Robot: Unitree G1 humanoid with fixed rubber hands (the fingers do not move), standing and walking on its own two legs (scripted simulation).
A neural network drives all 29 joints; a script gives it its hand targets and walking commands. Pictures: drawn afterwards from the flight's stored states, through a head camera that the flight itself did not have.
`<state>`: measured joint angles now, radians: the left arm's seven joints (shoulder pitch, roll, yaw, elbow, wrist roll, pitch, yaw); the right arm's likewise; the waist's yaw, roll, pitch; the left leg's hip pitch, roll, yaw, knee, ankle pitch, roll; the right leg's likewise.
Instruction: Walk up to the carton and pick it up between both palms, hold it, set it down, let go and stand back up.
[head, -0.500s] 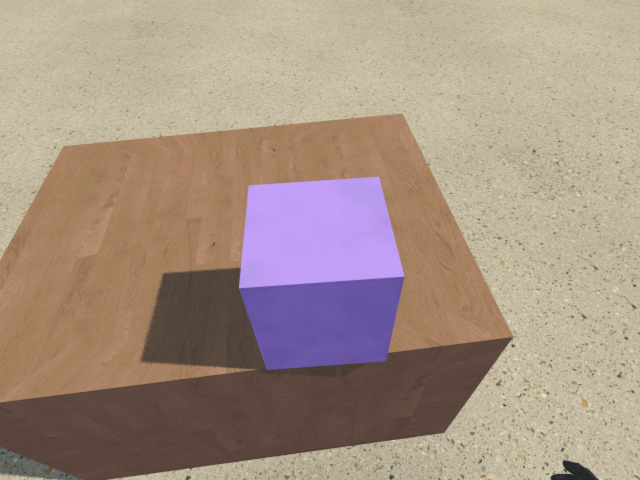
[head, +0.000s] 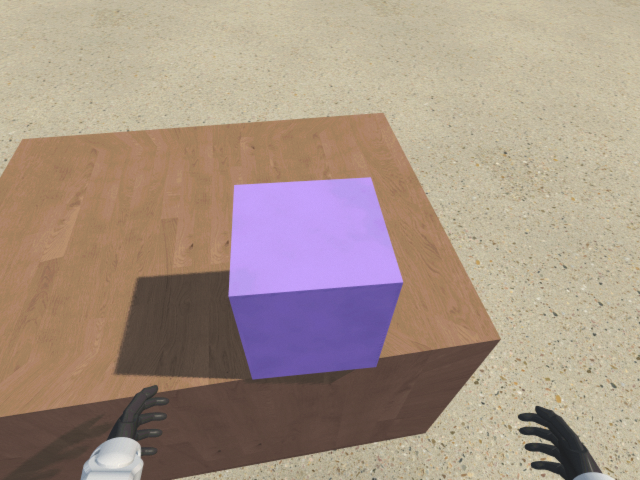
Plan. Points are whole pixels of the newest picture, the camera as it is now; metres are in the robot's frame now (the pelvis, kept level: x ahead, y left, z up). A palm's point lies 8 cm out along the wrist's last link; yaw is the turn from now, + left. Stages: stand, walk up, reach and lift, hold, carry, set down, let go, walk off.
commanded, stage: reach and lift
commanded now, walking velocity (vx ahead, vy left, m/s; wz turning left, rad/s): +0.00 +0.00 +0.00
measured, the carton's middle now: (309, 281) +0.42 +0.02 -0.04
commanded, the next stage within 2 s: none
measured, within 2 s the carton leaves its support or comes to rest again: neither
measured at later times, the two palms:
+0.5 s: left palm out of the picture +0.15 +0.24 -0.05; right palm (522, 456) +0.16 -0.23 -0.06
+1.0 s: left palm (138, 465) +0.17 +0.23 -0.04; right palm (501, 428) +0.19 -0.21 -0.05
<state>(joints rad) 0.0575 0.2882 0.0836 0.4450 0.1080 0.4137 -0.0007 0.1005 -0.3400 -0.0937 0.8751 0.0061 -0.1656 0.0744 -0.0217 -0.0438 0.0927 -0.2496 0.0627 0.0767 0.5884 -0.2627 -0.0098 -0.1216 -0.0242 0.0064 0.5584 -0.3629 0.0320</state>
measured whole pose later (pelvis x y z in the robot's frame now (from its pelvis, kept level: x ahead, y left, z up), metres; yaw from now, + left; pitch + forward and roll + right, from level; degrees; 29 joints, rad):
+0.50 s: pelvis +0.01 -0.01 +0.02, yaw +0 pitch -3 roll +1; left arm 0.23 0.23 0.08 0.49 -0.03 0.04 0.00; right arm 0.21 -0.18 -0.04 0.74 -0.02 -0.32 0.01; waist 0.04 -0.01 0.09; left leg -0.14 0.05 0.08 0.34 -0.14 -0.03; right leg -0.04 -0.02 0.00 0.37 -0.27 0.01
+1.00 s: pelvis +0.03 -0.01 +0.02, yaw -1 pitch -2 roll +1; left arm 0.26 0.21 0.00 0.56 -0.10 -0.31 0.02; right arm 0.21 -0.16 0.02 0.75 0.14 -0.51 0.03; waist 0.08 -0.01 0.07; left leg -0.14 0.05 0.09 0.35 -0.18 -0.03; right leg -0.03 -0.02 0.02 0.34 -0.27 0.02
